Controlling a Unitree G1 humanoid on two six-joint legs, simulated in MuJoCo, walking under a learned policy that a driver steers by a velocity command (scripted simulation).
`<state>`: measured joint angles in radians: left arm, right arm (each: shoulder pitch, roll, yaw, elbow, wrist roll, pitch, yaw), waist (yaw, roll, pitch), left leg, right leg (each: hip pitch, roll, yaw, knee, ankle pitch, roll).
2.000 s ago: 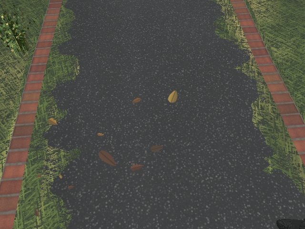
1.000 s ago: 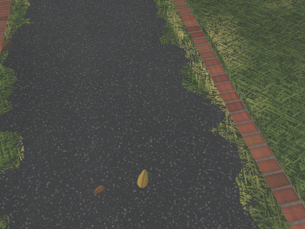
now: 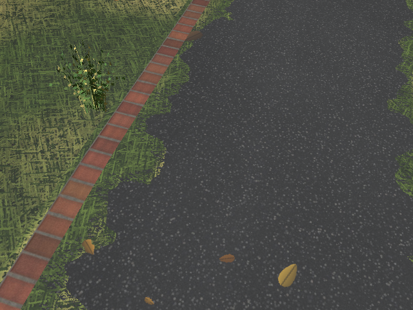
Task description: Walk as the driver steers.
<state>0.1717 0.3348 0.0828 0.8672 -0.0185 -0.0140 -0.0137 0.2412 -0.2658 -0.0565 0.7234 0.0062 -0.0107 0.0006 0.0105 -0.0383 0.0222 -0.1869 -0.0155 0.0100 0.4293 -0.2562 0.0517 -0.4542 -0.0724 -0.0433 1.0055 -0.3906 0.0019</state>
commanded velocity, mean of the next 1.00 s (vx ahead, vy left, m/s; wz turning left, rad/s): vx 0.45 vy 0.00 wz -0.33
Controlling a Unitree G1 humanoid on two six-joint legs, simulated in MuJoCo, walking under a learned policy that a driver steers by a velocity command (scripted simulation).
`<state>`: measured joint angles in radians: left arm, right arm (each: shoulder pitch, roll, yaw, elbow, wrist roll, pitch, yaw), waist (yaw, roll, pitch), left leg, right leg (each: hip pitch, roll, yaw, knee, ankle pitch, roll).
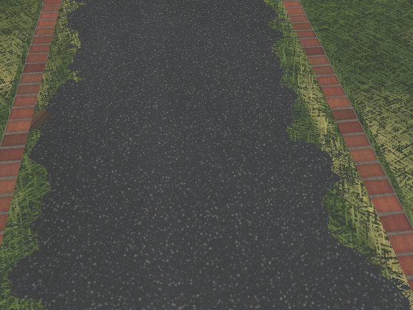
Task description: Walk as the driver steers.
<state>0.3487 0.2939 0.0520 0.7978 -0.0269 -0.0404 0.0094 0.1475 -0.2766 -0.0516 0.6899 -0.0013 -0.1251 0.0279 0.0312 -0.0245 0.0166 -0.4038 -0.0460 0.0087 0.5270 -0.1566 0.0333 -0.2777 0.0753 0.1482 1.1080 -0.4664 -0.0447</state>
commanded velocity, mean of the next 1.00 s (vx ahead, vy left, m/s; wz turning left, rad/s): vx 0.17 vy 0.00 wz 0.14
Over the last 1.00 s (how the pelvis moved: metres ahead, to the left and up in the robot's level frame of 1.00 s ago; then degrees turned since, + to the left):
0.53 -0.11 -0.02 -25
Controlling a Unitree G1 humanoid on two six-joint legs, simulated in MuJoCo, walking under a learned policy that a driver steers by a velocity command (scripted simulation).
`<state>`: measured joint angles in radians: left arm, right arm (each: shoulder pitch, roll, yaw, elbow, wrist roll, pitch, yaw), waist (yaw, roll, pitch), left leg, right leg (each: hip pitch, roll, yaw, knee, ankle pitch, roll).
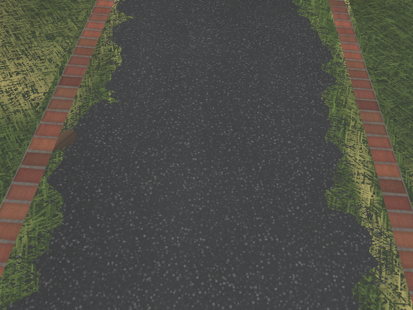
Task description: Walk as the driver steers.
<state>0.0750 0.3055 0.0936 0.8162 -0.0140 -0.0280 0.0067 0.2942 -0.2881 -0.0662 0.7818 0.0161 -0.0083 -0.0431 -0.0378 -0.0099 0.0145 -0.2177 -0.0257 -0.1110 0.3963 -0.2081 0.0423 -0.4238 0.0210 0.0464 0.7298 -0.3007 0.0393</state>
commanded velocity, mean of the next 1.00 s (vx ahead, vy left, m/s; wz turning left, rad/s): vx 0.39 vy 0.00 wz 0.09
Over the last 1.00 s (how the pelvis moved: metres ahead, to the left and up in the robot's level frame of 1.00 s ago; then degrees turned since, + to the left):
0.24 0.00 0.02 13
